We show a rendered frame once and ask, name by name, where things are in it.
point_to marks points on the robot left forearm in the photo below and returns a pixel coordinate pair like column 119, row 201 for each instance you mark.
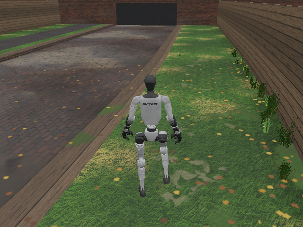
column 127, row 125

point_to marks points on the left robot shin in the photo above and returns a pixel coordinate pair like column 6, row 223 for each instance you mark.
column 141, row 174

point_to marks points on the robot right forearm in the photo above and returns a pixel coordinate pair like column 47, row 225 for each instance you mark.
column 175, row 126

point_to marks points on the humanoid robot torso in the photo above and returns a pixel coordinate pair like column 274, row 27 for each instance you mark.
column 151, row 115

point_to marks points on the robot right upper arm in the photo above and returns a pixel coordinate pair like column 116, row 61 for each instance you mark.
column 168, row 108

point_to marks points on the robot right hand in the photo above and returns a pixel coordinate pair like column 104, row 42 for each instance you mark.
column 176, row 136

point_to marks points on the robot left hand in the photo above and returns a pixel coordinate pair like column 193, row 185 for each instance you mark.
column 128, row 133

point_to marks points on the robot left upper arm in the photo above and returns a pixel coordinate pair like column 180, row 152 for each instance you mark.
column 133, row 108

